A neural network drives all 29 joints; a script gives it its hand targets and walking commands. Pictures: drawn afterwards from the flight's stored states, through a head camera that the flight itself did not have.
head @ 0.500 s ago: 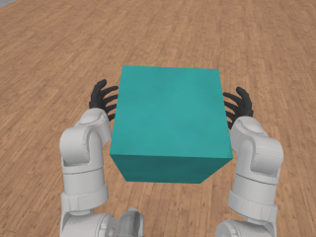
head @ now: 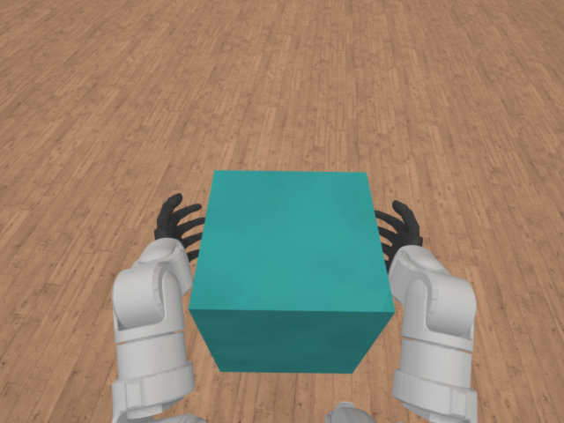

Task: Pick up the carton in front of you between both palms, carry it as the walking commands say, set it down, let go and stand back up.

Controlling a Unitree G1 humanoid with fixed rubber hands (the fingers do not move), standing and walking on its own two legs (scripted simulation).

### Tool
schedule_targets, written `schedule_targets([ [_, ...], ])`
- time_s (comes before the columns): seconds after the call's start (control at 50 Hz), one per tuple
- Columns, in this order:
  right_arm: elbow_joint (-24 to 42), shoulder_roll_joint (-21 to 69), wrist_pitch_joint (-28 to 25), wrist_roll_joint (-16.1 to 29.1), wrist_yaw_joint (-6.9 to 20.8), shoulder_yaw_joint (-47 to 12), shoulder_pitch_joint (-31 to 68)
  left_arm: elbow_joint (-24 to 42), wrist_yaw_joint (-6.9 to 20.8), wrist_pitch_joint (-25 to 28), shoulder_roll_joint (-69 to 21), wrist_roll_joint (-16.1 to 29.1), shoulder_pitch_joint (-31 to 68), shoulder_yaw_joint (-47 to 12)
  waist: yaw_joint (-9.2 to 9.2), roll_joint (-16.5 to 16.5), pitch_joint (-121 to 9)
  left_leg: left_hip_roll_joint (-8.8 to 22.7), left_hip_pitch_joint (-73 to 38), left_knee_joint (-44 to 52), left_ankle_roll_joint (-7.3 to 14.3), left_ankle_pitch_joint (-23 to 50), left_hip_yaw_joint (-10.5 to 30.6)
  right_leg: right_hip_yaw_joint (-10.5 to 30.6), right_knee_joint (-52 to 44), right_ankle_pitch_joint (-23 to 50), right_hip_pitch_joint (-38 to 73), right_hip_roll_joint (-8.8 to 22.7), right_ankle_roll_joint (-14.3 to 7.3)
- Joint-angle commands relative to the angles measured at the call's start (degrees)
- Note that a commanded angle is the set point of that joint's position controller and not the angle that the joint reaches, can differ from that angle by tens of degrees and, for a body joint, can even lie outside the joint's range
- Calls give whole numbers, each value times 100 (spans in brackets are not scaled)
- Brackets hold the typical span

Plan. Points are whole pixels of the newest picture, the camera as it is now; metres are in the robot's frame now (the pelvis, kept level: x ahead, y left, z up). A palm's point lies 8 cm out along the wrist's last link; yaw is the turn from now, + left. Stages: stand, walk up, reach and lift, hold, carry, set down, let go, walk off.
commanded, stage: carry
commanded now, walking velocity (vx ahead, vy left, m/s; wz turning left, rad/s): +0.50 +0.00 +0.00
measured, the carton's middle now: (288, 279) +0.33 +0.00 +0.01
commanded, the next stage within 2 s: none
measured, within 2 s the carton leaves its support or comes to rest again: neither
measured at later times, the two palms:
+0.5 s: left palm (215, 128) +0.57 +0.13 +0.09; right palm (383, 132) +0.58 -0.17 +0.09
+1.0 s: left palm (211, 43) +0.90 +0.18 +0.08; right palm (338, 49) +0.89 -0.12 +0.09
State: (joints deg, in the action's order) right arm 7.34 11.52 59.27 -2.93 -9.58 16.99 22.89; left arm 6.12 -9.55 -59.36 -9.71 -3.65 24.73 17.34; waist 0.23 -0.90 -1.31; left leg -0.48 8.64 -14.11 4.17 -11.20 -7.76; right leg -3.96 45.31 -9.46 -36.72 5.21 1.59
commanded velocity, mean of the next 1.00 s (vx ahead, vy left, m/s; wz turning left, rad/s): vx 0.50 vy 0.00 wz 0.00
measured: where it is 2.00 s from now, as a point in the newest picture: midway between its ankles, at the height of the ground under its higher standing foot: (275, 173)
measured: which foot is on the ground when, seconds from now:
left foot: down 0.00-0.22, up 0.24-0.64, down 0.66-1.00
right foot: up 0.00-0.16, down 0.18-0.70, up 0.72-1.00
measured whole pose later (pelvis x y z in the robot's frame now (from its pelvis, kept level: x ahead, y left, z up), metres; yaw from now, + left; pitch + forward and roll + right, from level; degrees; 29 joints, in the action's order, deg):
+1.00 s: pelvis +0.67 +0.03 +0.00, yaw -1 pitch +4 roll -1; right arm 27.7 7.8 63.1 -0.6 -8.2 1.8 -6.4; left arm 28.7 -7.5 -63.3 -7.9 -2.6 -6.5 1.9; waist 1.6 -0.4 -8.9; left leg 2.1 6.8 -12.5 2.4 -9.9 -12.1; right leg -6.1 43.6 -6.4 -34.8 7.6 1.6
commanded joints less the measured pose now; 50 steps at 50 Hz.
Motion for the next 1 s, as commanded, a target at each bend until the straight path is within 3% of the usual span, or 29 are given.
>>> schedule_targets([
  [0.0,567,4397,-122,849,222,-3853,2362,504,102,93,-4889,1056,2418,-4255,112,830,-2051,1257,-2496,92,344,3103,688,-355,-814,361,-396,-115,27],
  [0.08,1200,4240,-30,945,209,-3924,1164,1555,143,-12,-4680,1322,1533,-4636,124,954,-1688,1142,-2530,-81,232,3982,297,-694,-1877,929,194,-338,-120],
  [0.12,1537,4063,83,966,175,-3999,632,1842,144,-123,-4432,1285,869,-4556,82,1106,-1846,1121,-2391,-726,56,4923,49,-999,-2289,1032,1181,-583,-258],
  [0.14,1704,3999,154,994,172,-4074,405,1928,154,-180,-4372,1264,580,-4519,7,1025,-2114,1037,-1947,-1454,-107,4898,-217,-1136,-2523,1092,2248,-703,-331],
  [0.16,1918,3901,225,1033,179,-4182,315,1979,167,-239,-4323,1231,235,-4457,-106,700,-2456,942,-1044,-2424,-273,3828,-346,-803,-2420,791,3531,-376,-397],
  [0.18,2193,3885,321,1123,193,-4342,303,2028,168,-298,-4221,1146,-94,-4357,-189,-395,-3023,683,464,-3867,-442,1826,-218,1137,-2070,722,5003,1022,-814],
  [0.2,2467,3843,400,1182,226,-4428,122,1997,164,-332,-4216,1125,-292,-4317,-171,-1764,-3087,-156,2428,-5293,-589,-1180,79,3316,-2680,938,6087,1994,-1659],
  [0.22,2627,3942,426,1292,260,-4578,169,2180,210,-368,-4312,1139,-532,-4296,-176,-1337,-2775,18,3121,-6104,-461,-1622,627,2984,-2732,1626,5942,1991,-1728],
  [0.24,2729,4110,426,1343,310,-4640,139,2326,271,-374,-4468,1186,-614,-4344,-188,-857,-2622,260,3299,-6173,-363,-1444,776,2399,-2640,2151,5662,1820,-1598],
  [0.26,2800,4273,409,1395,363,-4714,112,2538,330,-360,-4615,1224,-588,-4407,-167,-292,-2349,526,3196,-5722,-344,-1123,803,1882,-2737,2249,5123,1687,-1326],
  [0.28,2850,4415,387,1415,409,-4792,14,2709,387,-348,-4698,1270,-567,-4516,-128,-145,-2160,704,3041,-5198,-349,-873,845,1559,-2961,1705,4662,1543,-1096],
  [0.3,2887,4484,366,1408,442,-4835,-42,2851,439,-333,-4719,1330,-524,-4603,-102,-280,-2065,740,2786,-4812,-384,-693,760,1255,-3148,1261,4312,1407,-940],
  [0.34,2869,4379,348,1287,442,-4841,-263,2972,502,-333,-4500,1385,-591,-4687,-101,-543,-1833,690,2585,-4213,-485,-504,492,799,-3435,825,3848,1233,-951],
  [0.42,2844,3780,443,1025,294,-4682,-727,3008,478,-426,-3813,1409,-948,-4706,-89,-649,-1178,705,2684,-2791,-652,278,100,137,-3724,847,3539,944,-928],
  [0.56,2826,2908,706,978,81,-4438,-916,2849,201,-665,-2977,1230,-1170,-4399,-128,-724,-303,610,2430,-1646,-437,1163,-274,-232,-3785,1073,3553,931,-759],
  [0.6,2725,2723,735,967,40,-4323,-841,2762,127,-704,-2842,1196,-1046,-4351,-109,-777,-324,513,1947,-1495,-336,953,-434,-385,-3387,1752,3635,938,-662],
  [0.64,2555,2674,735,969,14,-4202,-873,2752,77,-722,-2798,1202,-952,-4380,24,-615,-832,40,411,-1323,-287,321,-912,-880,-1876,2902,3330,633,-422],
  [0.66,2481,2692,727,961,10,-4153,-940,2757,58,-725,-2790,1200,-907,-4388,158,-210,-1283,309,-818,-1320,-267,-31,-482,-929,-539,2339,2589,411,-250],
  [0.68,2426,2679,690,989,15,-4126,-874,2902,67,-742,-2879,1230,-902,-4459,171,1370,-1872,1938,-1904,-529,494,-1301,2405,-819,1364,1022,1087,-175,110],
  [0.7,2422,2946,653,1099,57,-4204,-980,2978,99,-729,-2980,1281,-811,-4556,149,2063,-1934,2515,-2160,350,809,-585,3960,-238,2495,-1617,85,-689,75],
  [0.72,2601,3168,617,1176,134,-4285,-884,2881,142,-684,-3331,1298,-833,-4667,126,1556,-1928,2483,-1919,206,763,244,3372,330,3098,-1637,-18,-236,-95],
  [0.74,2630,3503,556,1229,213,-4394,-837,2810,209,-633,-3648,1276,-892,-4686,124,975,-1997,2322,-1576,6,669,688,2842,437,3139,-1413,20,-4,-218],
  [0.76,2699,3761,479,1256,298,-4503,-709,2728,274,-561,-3946,1245,-908,-4691,100,433,-1858,2164,-1084,27,463,655,2302,474,2754,-1075,97,227,-285],
  [0.8,2752,4025,352,1306,440,-4700,-545,2616,370,-423,-4293,1134,-982,-4718,41,599,-1807,1902,-484,389,162,-245,1582,372,2029,-548,407,323,-292],
  [0.84,2715,4023,291,1334,547,-4790,-652,2539,392,-322,-4350,994,-1154,-4710,33,798,-1636,1794,-281,693,161,-683,1212,162,1452,-307,402,290,-223],
  [0.9,2538,3758,266,1305,594,-4764,-1033,2586,351,-260,-4179,895,-1375,-4714,57,824,-1329,1811,-425,1027,299,-677,966,-76,407,28,80,317,-44],
  [0.98,2695,3322,332,1205,472,-4619,-1113,2750,261,-334,-3791,997,-1359,-4743,78,819,-901,1584,-744,1070,250,-188,473,-338,-667,695,-130,244,61],
])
